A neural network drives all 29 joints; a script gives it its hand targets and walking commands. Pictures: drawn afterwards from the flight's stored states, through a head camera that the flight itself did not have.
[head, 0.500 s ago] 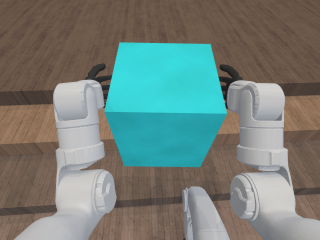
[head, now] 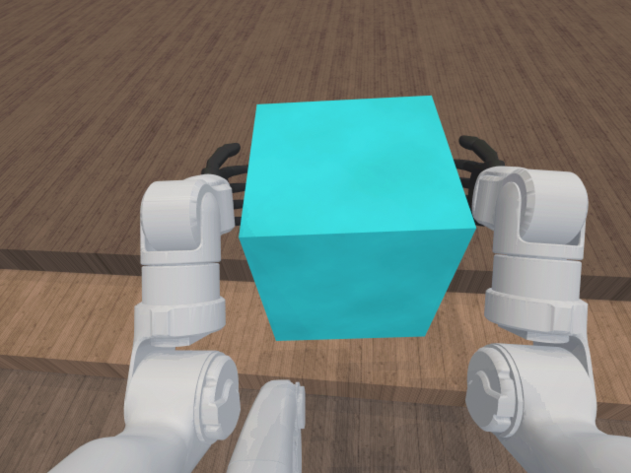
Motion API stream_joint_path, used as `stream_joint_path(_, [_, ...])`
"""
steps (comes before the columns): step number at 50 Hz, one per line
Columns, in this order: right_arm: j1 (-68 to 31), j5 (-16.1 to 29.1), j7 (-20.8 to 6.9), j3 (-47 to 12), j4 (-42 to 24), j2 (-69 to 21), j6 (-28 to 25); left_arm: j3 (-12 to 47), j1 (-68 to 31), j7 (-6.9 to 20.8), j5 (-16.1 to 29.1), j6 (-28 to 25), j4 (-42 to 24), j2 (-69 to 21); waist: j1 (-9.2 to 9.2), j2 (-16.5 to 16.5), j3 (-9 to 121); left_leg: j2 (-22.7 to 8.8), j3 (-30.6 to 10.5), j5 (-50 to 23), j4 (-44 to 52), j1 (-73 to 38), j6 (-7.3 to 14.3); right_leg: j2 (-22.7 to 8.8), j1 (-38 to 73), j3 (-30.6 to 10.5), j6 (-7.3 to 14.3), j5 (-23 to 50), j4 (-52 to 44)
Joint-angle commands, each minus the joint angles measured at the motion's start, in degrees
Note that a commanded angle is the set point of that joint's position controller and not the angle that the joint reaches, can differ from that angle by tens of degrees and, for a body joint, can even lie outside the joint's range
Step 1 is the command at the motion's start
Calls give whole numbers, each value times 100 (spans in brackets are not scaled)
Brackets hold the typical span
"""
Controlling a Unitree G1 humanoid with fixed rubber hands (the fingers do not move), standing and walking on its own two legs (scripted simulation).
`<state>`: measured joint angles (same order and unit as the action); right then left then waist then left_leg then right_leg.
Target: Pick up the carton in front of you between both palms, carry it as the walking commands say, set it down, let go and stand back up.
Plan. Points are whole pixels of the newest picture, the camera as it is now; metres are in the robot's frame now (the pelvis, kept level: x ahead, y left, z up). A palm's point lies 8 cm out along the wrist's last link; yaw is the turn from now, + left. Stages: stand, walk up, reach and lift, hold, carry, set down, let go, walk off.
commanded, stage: carry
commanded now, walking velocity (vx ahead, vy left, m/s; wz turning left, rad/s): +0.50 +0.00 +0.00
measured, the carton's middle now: (347, 228) +0.40 +0.01 +0.11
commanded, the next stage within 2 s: none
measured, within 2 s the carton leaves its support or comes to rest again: neither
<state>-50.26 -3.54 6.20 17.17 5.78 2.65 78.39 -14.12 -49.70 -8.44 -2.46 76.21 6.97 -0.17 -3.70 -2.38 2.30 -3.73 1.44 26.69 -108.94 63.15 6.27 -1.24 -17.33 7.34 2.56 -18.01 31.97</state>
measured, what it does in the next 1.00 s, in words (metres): climbs: left foot 0.12 m higher, then right foot 0.12 m higher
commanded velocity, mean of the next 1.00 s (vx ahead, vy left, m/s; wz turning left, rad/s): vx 0.50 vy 0.00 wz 0.00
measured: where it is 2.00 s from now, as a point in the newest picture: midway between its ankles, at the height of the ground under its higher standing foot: (337, 168)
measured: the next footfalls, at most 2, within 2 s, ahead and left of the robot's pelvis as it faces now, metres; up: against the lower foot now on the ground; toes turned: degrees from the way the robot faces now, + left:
left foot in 0.16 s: +0.33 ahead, +0.15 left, +0.12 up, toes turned +6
right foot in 0.68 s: +0.61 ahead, -0.08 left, +0.23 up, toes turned -7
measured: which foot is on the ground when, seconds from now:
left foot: up 0.00-0.14, down 0.16-0.74, up 0.76-1.00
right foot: down 0.00-0.22, up 0.24-0.66, down 0.68-1.00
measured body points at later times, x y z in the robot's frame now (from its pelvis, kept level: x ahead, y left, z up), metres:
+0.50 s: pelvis +0.28 +0.06 +0.11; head +0.32 +0.08 +0.56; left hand +0.69 +0.20 +0.29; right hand +0.67 -0.11 +0.29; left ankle +0.29 +0.15 -0.62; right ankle +0.32 -0.05 -0.40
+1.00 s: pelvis +0.58 +0.01 +0.22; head +0.62 +0.01 +0.67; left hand +0.95 +0.19 +0.37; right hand +0.98 -0.11 +0.37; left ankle +0.60 +0.11 -0.31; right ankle +0.57 -0.08 -0.50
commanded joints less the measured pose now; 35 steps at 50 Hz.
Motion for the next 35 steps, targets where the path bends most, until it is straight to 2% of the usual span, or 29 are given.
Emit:
stream_joint_path(1, [-4179,2228,-945,-3399,173,-5876,-57,3049,-4426,1405,2372,89,-448,-5519,-151,462,1817,-358,54,82,231,2259,-46,-1585,3023,-2155,973,-112,-1549])
stream_joint_path(2, [-4197,2262,-938,-3374,252,-5863,-50,2973,-4463,1435,2369,112,-364,-5473,-96,565,1587,-379,241,-166,612,1932,-129,-1437,2534,-1903,897,-303,-1773])
stream_joint_path(3, [-4238,2275,-931,-3346,339,-5926,-52,2889,-4416,1458,2394,129,-240,-5447,91,727,1590,-406,409,-484,1353,1117,-214,-1234,1931,-1503,926,165,-2107])
stream_joint_path(4, [-4295,2296,-918,-3314,413,-5951,-42,2808,-4415,1474,2386,146,-122,-5459,122,1065,1408,-406,569,-453,2413,212,-198,-1067,1398,-1119,971,540,-2588])
stream_joint_path(5, [-4310,2327,-905,-3268,489,-6032,-41,2698,-4348,1488,2352,166,35,-5509,218,1403,1510,-297,855,-640,3315,-1068,-122,-854,793,-367,865,1801,-2675])
stream_joint_path(6, [-4262,2365,-903,-3196,604,-6108,-48,2572,-4244,1499,2330,183,231,-5499,369,1654,1709,-43,1106,-1242,4002,-2112,14,-798,590,39,809,3775,-2484])
stream_joint_path(7, [-4131,2384,-905,-3138,735,-6190,-70,2462,-4165,1515,2268,187,443,-5537,578,1892,2052,269,1424,-1408,4224,-2617,138,-876,1038,218,773,6244,-1918])
stream_joint_path(8, [-4142,2409,-919,-3119,754,-6320,-111,2421,-4168,1524,2217,160,537,-5607,860,1995,2440,582,1640,-1418,4622,-3118,207,-959,1523,342,652,8086,-1116])
stream_joint_path(9, [-4242,2477,-946,-3099,684,-6434,-163,2416,-4219,1521,2155,120,516,-5672,1235,1923,2894,828,1679,-1455,5423,-3898,181,-989,1831,465,503,8629,124])
stream_joint_path(10, [-4516,2548,-966,-3168,499,-6527,-237,2359,-4360,1509,2141,97,419,-5729,1474,911,3396,883,1355,-2132,6810,-5218,120,-607,1558,478,219,7541,1975])
stream_joint_path(11, [-4558,2790,-1021,-3240,410,-6785,-288,2404,-4469,1459,2022,50,372,-5657,1354,646,3034,223,-522,-3236,7916,-6168,146,-365,-3,-180,3,3689,3171])
stream_joint_path(12, [-4719,2887,-1048,-3288,275,-6687,-384,2228,-4094,1430,1966,15,478,-5884,970,-1834,4083,-1612,-3852,-5652,8354,-7714,1354,792,-1922,-831,-389,78,6147])
stream_joint_path(13, [-4923,3071,-1101,-3388,29,-6992,-413,2220,-4256,1349,1743,-30,206,-5657,935,-860,4574,-1449,-3717,-5172,7865,-7787,1495,592,-2107,-1927,-86,291,7224])
stream_joint_path(14, [-5247,3181,-1133,-3494,-461,-7016,-487,2314,-4378,1292,1737,-17,28,-5731,849,-574,4113,-1249,-3222,-3982,7650,-7361,1312,404,-2663,-1720,79,366,7344])
stream_joint_path(15, [-5559,3280,-1153,-3557,-812,-7064,-496,2394,-4586,1239,1792,-18,-238,-5741,755,-205,3616,-1191,-2940,-2745,7778,-6984,986,150,-3024,-1466,168,405,7131])
stream_joint_path(16, [-5740,3335,-1164,-3610,-1082,-7084,-492,2487,-4731,1187,1869,-8,-489,-5710,676,-388,3299,-1154,-2725,-2270,7971,-6892,867,29,-3363,-1416,245,253,6979])
stream_joint_path(18, [-5616,3318,-1149,-3660,-1307,-7016,-429,2671,-4788,1097,1906,11,-864,-5627,685,-207,3056,-1121,-2293,-1256,8238,-6637,742,-115,-3555,-1219,332,349,6733])
stream_joint_path(20, [-5325,3178,-1106,-3647,-1355,-6773,-333,2818,-4666,1040,1919,39,-937,-5561,720,-50,2952,-1213,-2032,-1545,8394,-6823,820,-146,-3899,-915,342,-109,6143])
stream_joint_path(21, [-5110,3080,-1094,-3596,-1244,-6594,-274,2885,-4483,1029,1909,71,-879,-5490,726,15,2999,-1205,-1883,-2095,8327,-6970,806,-209,-4013,-775,333,31,5981])
stream_joint_path(22, [-4852,2944,-1099,-3529,-1101,-6412,-209,2946,-4342,1029,1926,112,-774,-5462,824,-386,3001,-1370,-1879,-2608,8483,-7180,995,-114,-4556,-527,370,-132,6858])
stream_joint_path(24, [-4446,2715,-1112,-3434,-657,-6090,-97,3050,-4264,1072,1990,209,-494,-5462,1113,-510,2888,-1668,-2175,-2639,8615,-8268,1170,-297,-6221,-650,409,-967,8107])
stream_joint_path(25, [-4385,2635,-1133,-3392,-462,-6003,-60,3065,-4252,1097,1983,243,-309,-5474,1177,-340,2690,-1698,-2171,-2381,8677,-8582,1102,-382,-6852,-743,422,-1224,8413])
stream_joint_path(26, [-4396,2599,-1166,-3372,-318,-5957,-38,3051,-4244,1121,1973,262,-141,-5477,1157,-188,2415,-1620,-2001,-2007,8845,-8551,940,-432,-7125,-719,409,-1231,8314])
stream_joint_path(28, [-4523,2604,-1255,-3306,-165,-5958,-17,3016,-4342,1151,1971,277,105,-5503,898,-146,1916,-1164,-1395,-1319,9262,-7598,544,-499,-6571,-389,330,-893,7188])
stream_joint_path(29, [-4567,2603,-1291,-3183,-73,-5953,-4,2960,-4407,1159,2008,283,258,-5551,713,-142,1831,-930,-960,-1529,9568,-6850,500,-534,-5757,-150,254,-540,6429])
stream_joint_path(30, [-4623,2613,-1318,-3095,51,-5937,1,2898,-4442,1157,2026,280,390,-5589,688,-533,1742,-857,-624,-1619,9954,-6453,523,-497,-5107,53,254,-404,5969])
stream_joint_path(32, [-4482,2494,-1345,-2833,380,-5899,12,2820,-4433,1164,2148,272,656,-5820,456,-1057,1615,-576,425,-3579,10206,-5562,454,-395,-3378,377,373,190,4437])
stream_joint_path(34, [-4303,2335,-1351,-2595,798,-5942,6,2703,-4367,1185,2249,218,963,-5997,153,-1155,2037,-643,853,-7630,9398,-5872,344,92,-2177,831,586,660,3317])
stream_joint_path(35, [-4333,2242,-1344,-2514,939,-5981,-18,2627,-4307,1208,2272,171,1082,-6107,-110,-1261,2447,-661,899,-9300,8550,-6393,196,433,-1618,1036,592,538,2889])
